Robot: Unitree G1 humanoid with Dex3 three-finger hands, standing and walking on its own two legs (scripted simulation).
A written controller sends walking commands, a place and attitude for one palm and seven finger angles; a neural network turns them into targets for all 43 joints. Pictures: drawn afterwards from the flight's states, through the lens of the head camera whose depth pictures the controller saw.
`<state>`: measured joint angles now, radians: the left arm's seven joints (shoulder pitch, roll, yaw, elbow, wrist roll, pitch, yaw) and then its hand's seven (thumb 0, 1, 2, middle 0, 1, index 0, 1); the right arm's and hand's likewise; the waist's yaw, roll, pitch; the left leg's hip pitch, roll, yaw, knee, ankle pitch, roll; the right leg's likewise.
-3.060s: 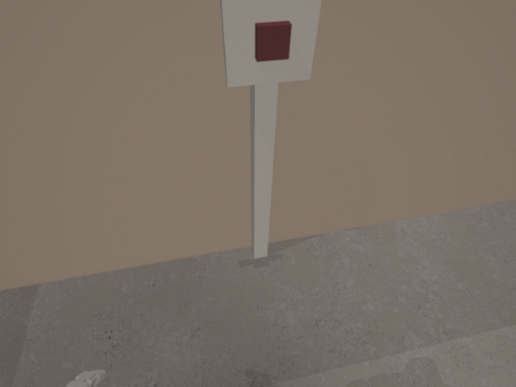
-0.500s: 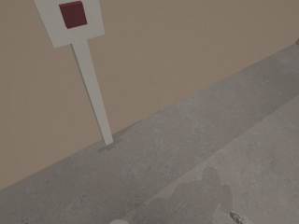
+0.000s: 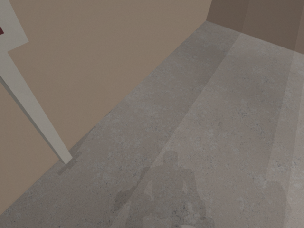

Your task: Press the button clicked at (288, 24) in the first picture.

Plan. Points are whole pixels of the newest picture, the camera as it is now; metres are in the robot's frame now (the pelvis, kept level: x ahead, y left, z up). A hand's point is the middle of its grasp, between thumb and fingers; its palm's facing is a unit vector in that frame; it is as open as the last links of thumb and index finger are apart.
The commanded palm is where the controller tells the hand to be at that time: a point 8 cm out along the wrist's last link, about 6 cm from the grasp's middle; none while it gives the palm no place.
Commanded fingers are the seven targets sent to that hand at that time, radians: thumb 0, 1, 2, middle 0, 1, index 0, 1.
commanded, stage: walk to a spot facing it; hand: left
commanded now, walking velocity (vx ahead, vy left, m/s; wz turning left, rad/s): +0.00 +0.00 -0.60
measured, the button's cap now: out of the picture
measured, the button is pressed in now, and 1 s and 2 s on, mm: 0 0 0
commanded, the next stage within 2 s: none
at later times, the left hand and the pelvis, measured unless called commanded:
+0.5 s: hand out of the picture +0.12 +0.13 -0.16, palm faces -0.21 -0.95 -0.22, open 7.4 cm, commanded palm none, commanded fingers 0.00 0.90 0.90 -0.20 -0.30 -0.20 -0.30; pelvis +0.02 -0.04 +0.00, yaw -17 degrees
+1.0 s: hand (109, 164) +0.34 +0.16 -0.18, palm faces -0.49 -0.86 -0.17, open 7.4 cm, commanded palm none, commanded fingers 0.00 0.90 0.90 -0.20 -0.30 -0.20 -0.30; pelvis +0.19 +0.01 +0.00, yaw -36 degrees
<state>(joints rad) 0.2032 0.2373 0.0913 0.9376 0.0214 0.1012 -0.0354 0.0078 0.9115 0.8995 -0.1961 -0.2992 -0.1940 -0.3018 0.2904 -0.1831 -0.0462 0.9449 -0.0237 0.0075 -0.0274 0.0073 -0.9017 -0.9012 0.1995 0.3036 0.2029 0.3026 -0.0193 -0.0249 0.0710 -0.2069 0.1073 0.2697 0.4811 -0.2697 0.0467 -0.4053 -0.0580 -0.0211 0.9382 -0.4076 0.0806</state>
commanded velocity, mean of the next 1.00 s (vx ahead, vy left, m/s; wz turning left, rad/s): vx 0.25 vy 0.00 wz -0.60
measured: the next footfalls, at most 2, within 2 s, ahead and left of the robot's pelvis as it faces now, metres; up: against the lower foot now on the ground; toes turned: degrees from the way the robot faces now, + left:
right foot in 0.16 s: +0.00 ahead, -0.14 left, +0.00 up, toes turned -12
left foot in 0.68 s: +0.22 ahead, +0.05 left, +0.00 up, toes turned -19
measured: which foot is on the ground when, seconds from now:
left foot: down 0.00-0.16, up 0.18-0.66, down 0.68-1.00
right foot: up 0.00-0.14, down 0.16-0.68, up 0.70-1.00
